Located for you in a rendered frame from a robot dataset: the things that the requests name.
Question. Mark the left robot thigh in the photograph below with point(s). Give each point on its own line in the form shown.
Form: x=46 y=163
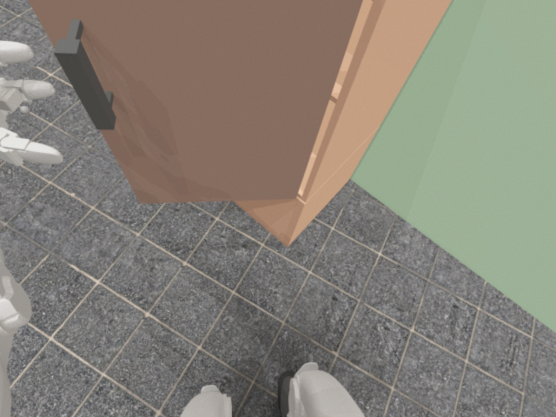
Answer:
x=210 y=404

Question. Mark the left robot upper arm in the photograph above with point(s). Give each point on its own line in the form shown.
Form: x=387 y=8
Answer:
x=15 y=312

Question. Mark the handle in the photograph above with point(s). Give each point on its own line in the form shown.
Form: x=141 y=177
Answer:
x=74 y=60

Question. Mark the cupboard door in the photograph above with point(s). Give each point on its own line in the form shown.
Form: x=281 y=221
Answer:
x=215 y=100

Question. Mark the robot right shin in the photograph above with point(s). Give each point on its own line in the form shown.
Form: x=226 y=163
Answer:
x=305 y=367

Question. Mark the robot left hand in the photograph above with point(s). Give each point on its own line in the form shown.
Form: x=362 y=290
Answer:
x=13 y=148

